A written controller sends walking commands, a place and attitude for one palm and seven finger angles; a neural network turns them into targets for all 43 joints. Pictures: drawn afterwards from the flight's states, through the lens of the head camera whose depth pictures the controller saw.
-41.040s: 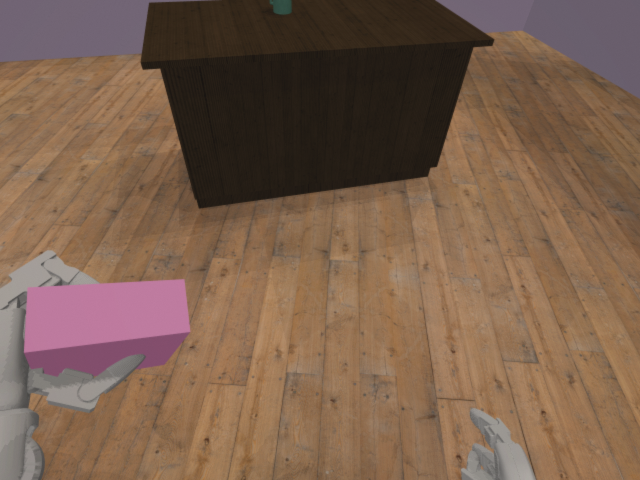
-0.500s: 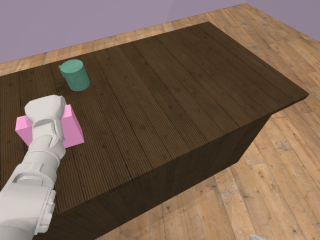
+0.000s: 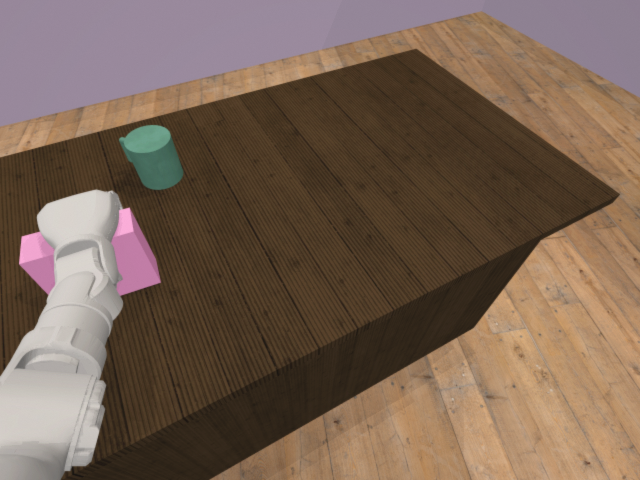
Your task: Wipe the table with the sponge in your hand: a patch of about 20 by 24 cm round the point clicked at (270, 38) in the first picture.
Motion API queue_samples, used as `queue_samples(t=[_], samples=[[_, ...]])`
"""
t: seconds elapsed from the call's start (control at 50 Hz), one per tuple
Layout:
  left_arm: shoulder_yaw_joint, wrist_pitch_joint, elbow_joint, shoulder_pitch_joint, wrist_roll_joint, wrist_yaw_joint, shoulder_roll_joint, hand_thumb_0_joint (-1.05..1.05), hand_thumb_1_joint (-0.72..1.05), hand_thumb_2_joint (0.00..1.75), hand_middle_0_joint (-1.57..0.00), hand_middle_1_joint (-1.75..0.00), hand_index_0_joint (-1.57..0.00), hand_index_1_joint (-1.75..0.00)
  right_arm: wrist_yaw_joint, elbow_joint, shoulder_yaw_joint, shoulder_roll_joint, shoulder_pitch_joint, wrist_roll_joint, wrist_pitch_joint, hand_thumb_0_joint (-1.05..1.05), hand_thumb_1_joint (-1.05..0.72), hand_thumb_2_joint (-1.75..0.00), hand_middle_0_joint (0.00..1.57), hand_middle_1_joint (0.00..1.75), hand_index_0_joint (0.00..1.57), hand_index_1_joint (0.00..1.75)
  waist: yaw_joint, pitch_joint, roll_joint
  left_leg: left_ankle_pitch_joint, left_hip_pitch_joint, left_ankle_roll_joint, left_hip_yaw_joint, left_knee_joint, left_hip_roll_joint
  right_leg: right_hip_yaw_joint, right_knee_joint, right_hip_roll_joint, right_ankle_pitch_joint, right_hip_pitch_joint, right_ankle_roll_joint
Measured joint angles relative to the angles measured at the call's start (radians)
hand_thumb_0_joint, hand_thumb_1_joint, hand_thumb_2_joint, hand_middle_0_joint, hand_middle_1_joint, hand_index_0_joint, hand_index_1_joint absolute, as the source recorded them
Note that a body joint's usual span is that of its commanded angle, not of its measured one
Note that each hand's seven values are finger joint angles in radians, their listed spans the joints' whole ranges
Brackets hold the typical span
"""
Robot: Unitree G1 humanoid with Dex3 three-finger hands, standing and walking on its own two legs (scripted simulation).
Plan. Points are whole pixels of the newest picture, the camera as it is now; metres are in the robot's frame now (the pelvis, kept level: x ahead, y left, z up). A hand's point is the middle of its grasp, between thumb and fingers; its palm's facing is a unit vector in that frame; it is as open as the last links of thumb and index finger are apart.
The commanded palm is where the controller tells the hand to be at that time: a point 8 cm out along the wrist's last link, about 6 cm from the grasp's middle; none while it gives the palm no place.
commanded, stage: slide back across to the first lane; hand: left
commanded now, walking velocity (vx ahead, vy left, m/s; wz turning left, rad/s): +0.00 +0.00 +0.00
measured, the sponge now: (102, 269) +0.40 +0.32 +0.00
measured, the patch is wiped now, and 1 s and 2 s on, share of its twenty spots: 1.00 1.00 1.00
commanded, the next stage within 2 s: wipe back along the first lane in 0.36 s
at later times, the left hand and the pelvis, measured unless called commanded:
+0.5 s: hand (57, 265) +0.38 +0.36 +0.04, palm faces -0.08 -0.03 -1.00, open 9.1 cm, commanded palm +0.35 +0.34 +0.08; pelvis +0.02 +0.01 +0.00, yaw +1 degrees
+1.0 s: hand (59, 293) +0.34 +0.34 +0.04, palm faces -0.06 -0.02 -1.00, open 9.2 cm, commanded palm +0.30 +0.32 +0.07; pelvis +0.01 +0.00 +0.00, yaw +2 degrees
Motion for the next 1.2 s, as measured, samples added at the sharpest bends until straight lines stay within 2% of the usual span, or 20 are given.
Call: queue_samples(t=[0.08,0.22,0.4,0.7,0.86,1.2], samples=[[0.006,0.011,0.009,-0.005,-0.003,-0.020,0.013,-0.01,-0.47,1.15,-0.80,-1.43,-0.83,-1.46,-0.002,-0.007,0.008,-0.001,-0.019,0.003,-0.002,0.00,-0.90,-0.90,0.21,0.30,0.20,0.30,0.002,0.012,-0.004,0.004,0.021,0.003,-0.003,-0.014,-0.005,-0.002,-0.013,-0.005,0.001,0.021,0.003],[0.014,-0.022,-0.022,0.022,0.010,-0.071,0.056,-0.01,-0.47,1.15,-0.80,-1.43,-0.83,-1.46,-0.008,-0.030,0.002,-0.009,-0.032,-0.001,-0.006,0.00,-0.90,-0.90,0.21,0.30,0.20,0.30,0.018,0.017,-0.006,0.004,0.037,0.006,-0.009,-0.029,-0.009,-0.007,-0.033,-0.008,0.001,0.043,0.004],[0.027,-0.065,-0.165,0.150,-0.003,-0.070,0.043,-0.02,-0.46,1.14,-0.80,-1.44,-0.82,-1.46,-0.001,-0.035,-0.017,-0.020,-0.041,-0.005,0.010,0.00,-0.90,-0.90,0.20,0.30,0.20,0.30,0.047,0.009,0.003,-0.014,0.063,0.009,-0.018,-0.028,-0.009,-0.015,-0.041,-0.008,-0.014,0.075,0.006],[-0.006,0.001,-0.305,0.259,-0.020,-0.062,0.005,-0.02,-0.45,1.13,-0.79,-1.44,-0.81,-1.47,0.005,-0.048,-0.010,-0.012,-0.078,-0.002,0.025,0.00,-0.90,-0.90,0.20,0.30,0.20,0.30,0.070,0.016,0.015,-0.008,0.091,0.007,-0.027,-0.035,-0.015,-0.024,-0.040,-0.014,-0.016,0.104,0.005],[-0.028,0.032,-0.325,0.274,-0.021,-0.058,-0.010,-0.03,-0.44,1.13,-0.78,-1.45,-0.80,-1.48,-0.005,-0.056,0.003,-0.012,-0.092,0.001,0.027,0.00,-0.90,-0.90,0.20,0.30,0.20,0.30,0.075,0.022,0.011,-0.002,0.099,0.002,-0.031,-0.032,-0.015,-0.028,-0.028,-0.015,-0.016,0.108,-0.001],[-0.023,0.055,-0.452,0.396,-0.044,-0.067,-0.014,-0.02,-0.43,1.12,-0.77,-1.46,-0.79,-1.49,-0.016,-0.067,0.002,-0.026,-0.090,0.005,0.022,0.01,-0.90,-0.90,0.20,0.30,0.20,0.30,0.081,0.023,0.019,0.000,0.130,-0.005,-0.023,-0.044,-0.007,-0.019,-0.032,-0.006,-0.014,0.132,-0.007]])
